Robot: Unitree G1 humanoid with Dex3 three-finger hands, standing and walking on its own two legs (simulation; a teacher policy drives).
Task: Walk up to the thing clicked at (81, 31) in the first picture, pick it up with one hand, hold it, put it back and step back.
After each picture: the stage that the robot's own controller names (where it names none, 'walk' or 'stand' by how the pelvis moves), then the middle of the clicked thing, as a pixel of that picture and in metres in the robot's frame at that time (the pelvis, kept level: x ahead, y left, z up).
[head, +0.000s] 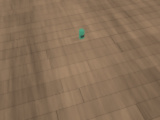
stand; (81, 34) +1.53 +0.02 -0.72
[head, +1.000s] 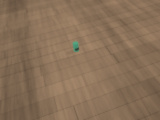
walk; (75, 46) +1.40 +0.22 -0.71
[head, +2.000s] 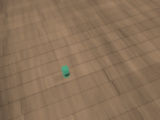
walk; (65, 71) +0.88 +0.27 -0.71
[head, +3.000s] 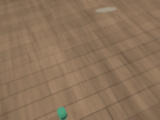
walk; (62, 113) +0.49 +0.23 -0.72
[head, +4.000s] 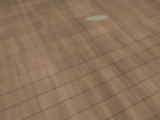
stand; out of the picture +0.38 +0.22 -0.72
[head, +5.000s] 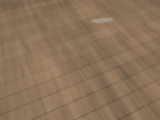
stand; out of the picture +0.36 +0.22 -0.73
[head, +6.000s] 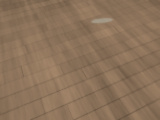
stand; out of the picture +0.36 +0.22 -0.73
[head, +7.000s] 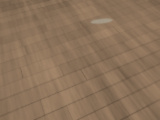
stand; out of the picture +0.35 +0.22 -0.73
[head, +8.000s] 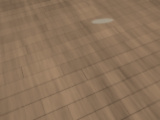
go down; out of the picture +0.35 +0.22 -0.73
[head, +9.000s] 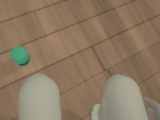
go down; (21, 57) +0.43 +0.26 -0.32
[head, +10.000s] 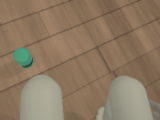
approach; (24, 58) +0.42 +0.27 -0.30
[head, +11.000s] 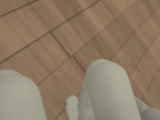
close in; out of the picture +0.40 +0.30 -0.22
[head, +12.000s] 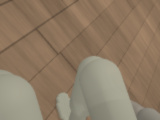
close; out of the picture +0.40 +0.31 -0.22
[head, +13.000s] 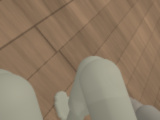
lift; out of the picture +0.39 +0.31 -0.22
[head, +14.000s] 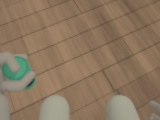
lift; (21, 74) +0.34 +0.22 -0.02
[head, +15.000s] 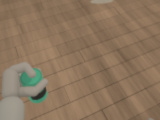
hold; (34, 86) +0.33 +0.18 -0.01
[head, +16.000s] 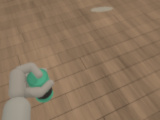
hold; (41, 86) +0.33 +0.17 +0.01
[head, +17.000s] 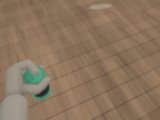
hold; (38, 83) +0.34 +0.17 +0.00
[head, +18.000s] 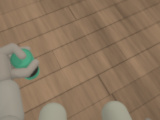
crouch; (26, 65) +0.40 +0.20 -0.07
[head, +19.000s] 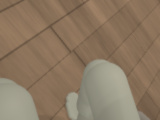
lower; out of the picture +0.41 +0.30 -0.21
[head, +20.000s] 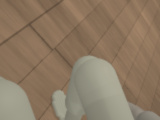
lower; out of the picture +0.41 +0.33 -0.22
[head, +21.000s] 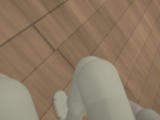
lower; out of the picture +0.40 +0.32 -0.22
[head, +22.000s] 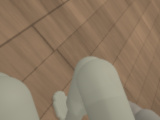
lower; out of the picture +0.40 +0.32 -0.22
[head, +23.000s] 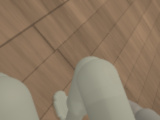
rest; out of the picture +0.40 +0.32 -0.22
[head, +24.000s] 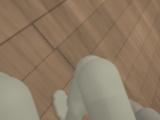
withdraw; out of the picture +0.39 +0.32 -0.22
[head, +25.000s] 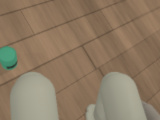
stand; (8, 58) +0.41 +0.28 -0.28
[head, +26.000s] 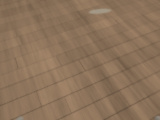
stand; out of the picture +0.37 +0.21 -0.64
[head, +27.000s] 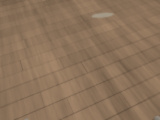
stand; out of the picture +0.39 +0.22 -0.67
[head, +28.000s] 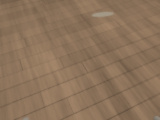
stand; out of the picture +0.38 +0.21 -0.67
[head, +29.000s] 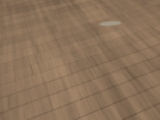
stand; out of the picture +0.41 +0.20 -0.72
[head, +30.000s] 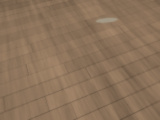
stand; out of the picture +0.37 +0.21 -0.73
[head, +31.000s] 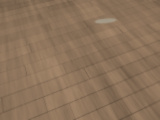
walk; out of the picture +0.37 +0.22 -0.73
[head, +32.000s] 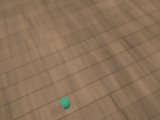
walk; (65, 103) +0.46 +0.20 -0.71
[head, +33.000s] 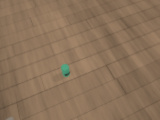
walk; (65, 70) +0.73 +0.17 -0.69
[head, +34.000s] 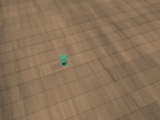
stand; (63, 60) +1.00 +0.21 -0.71
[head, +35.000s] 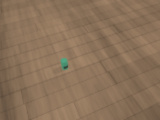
stand; (64, 64) +0.98 +0.21 -0.72
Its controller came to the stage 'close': yes
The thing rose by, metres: 0.72
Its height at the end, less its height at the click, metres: +0.00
